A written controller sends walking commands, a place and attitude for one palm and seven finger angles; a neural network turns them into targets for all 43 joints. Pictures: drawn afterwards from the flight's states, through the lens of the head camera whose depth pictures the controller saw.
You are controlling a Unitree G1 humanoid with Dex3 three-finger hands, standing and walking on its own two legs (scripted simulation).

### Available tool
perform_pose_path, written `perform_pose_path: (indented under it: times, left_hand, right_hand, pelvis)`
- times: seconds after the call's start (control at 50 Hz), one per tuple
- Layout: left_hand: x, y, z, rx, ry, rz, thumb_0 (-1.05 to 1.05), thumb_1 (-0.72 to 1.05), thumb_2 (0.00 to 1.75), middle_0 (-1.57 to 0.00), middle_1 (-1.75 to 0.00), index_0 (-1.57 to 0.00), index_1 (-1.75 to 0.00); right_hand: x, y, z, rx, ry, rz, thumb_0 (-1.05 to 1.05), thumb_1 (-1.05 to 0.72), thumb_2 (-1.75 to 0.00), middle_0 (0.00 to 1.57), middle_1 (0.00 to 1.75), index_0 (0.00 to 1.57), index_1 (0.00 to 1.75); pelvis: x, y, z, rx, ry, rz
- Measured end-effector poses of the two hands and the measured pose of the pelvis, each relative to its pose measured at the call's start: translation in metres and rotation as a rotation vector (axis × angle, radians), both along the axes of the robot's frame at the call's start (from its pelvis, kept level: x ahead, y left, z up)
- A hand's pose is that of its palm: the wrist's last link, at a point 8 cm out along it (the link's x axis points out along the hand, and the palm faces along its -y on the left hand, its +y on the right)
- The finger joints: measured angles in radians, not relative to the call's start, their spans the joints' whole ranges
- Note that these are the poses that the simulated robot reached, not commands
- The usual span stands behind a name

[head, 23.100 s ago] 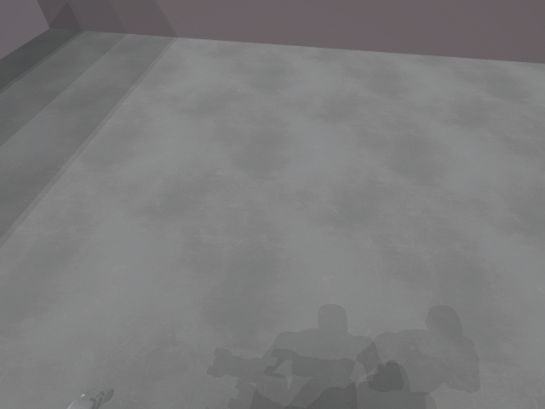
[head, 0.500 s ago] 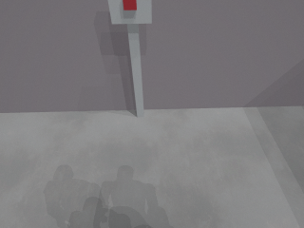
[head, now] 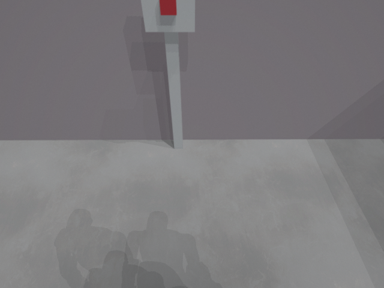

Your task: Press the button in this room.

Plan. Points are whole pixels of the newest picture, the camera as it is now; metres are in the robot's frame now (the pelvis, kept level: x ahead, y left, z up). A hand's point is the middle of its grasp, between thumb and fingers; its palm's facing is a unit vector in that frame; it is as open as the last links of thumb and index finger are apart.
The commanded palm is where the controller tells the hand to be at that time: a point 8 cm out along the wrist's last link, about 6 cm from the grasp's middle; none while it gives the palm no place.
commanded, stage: stand and wait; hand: left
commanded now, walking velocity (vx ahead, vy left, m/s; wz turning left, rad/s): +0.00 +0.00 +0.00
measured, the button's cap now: (168, 5) +1.08 +0.16 +0.15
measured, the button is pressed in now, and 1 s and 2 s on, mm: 0 0 0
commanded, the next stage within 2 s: look at it before walking up in 0.46 s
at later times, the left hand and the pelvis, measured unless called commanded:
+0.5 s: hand out of the picture +0.01 +0.20 -0.18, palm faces +0.01 -0.98 -0.21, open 7.3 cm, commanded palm none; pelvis +0.00 +0.02 +0.00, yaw +0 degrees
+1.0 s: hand out of the picture +0.05 +0.26 -0.16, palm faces -0.01 -0.95 -0.30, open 7.3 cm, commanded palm none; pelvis +0.00 +0.03 +0.00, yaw +0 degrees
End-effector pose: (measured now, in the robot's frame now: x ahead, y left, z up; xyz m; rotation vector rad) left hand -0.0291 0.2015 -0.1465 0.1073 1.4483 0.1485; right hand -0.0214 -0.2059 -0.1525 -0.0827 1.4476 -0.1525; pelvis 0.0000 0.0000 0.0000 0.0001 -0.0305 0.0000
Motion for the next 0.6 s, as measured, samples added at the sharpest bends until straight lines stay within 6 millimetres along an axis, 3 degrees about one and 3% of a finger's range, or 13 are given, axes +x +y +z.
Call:
perform_pose_path:
  times: [0.18,0.3,0.42,0.6]
  left_hand:
    - [0.01,0.017,0.002,0.023,-0.023,-0.015,0.01,0.91,0.9,-0.2,-0.29,-0.2,-0.3]
    - [0.02,0.029,0.002,0.038,-0.044,-0.025,0.01,0.91,0.9,-0.2,-0.29,-0.2,-0.3]
    - [0.029,0.04,0.003,0.046,-0.062,-0.035,0.01,0.91,0.9,-0.2,-0.29,-0.2,-0.3]
    - [0.042,0.056,0.004,0.059,-0.089,-0.05,0.01,0.91,0.9,-0.2,-0.29,-0.2,-0.3]
  right_hand:
    - [-0.022,0.009,0.001,0.006,0.044,-0.02,0.0,-0.9,-0.9,0.2,0.3,0.19,0.3]
    - [-0.027,0.011,0.003,-0.003,0.052,-0.024,0.0,-0.9,-0.9,0.2,0.3,0.2,0.3]
    - [-0.019,0.009,0.004,-0.021,0.03,-0.021,0.0,-0.9,-0.9,0.2,0.3,0.2,0.3]
    - [0.009,0.0,0.008,-0.06,-0.037,0.002,0.0,-0.9,-0.9,0.2,0.3,0.2,0.3]
  pelvis:
    - [-0.002,0.006,0.0,0.0,0.003,-0.002]
    - [-0.002,0.012,0.0,0.001,0.004,-0.003]
    - [-0.001,0.017,0.0,0.002,0.005,-0.005]
    - [0.0,0.024,0.0,0.001,0.002,-0.006]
